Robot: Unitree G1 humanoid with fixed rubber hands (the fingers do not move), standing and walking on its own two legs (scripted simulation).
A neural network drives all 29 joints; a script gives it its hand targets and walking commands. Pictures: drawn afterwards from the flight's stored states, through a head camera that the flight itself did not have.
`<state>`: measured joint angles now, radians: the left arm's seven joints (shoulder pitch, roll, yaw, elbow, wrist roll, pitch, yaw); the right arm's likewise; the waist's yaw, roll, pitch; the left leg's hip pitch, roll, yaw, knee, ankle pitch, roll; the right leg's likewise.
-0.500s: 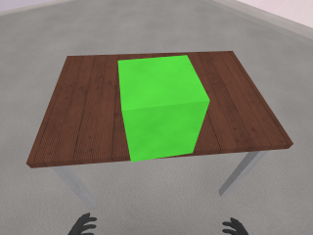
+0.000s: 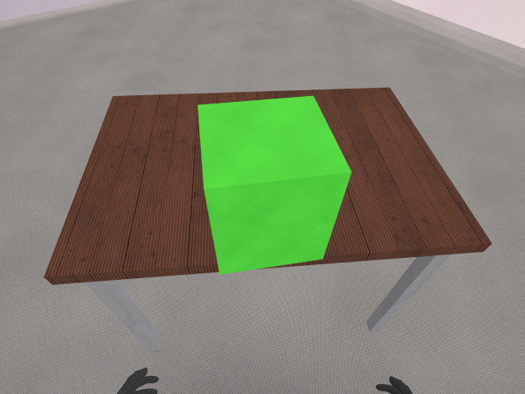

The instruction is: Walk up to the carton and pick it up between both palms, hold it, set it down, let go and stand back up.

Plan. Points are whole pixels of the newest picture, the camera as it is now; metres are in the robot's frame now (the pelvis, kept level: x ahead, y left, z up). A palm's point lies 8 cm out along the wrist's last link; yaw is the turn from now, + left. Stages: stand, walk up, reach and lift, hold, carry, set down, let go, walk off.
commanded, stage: stand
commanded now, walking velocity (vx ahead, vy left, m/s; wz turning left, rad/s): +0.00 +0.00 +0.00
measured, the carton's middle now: (265, 188) +0.46 +0.02 +0.03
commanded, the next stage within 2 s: walk up in 0.40 s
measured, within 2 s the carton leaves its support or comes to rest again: neither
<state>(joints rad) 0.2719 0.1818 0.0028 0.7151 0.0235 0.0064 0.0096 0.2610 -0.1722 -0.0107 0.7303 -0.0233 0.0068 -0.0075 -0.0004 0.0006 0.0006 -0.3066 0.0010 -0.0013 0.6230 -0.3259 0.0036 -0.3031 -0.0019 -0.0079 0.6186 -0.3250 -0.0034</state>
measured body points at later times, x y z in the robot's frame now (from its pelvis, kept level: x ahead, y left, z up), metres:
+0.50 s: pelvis +0.00 +0.00 +0.00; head +0.01 +0.00 +0.45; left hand +0.08 +0.23 -0.13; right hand +0.08 -0.23 -0.13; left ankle +0.00 +0.12 -0.73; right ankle +0.00 -0.12 -0.73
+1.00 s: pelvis -0.05 -0.08 +0.00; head -0.05 -0.13 +0.45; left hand +0.01 +0.15 -0.12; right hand +0.00 -0.35 -0.16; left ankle -0.01 +0.10 -0.71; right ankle -0.09 -0.18 -0.73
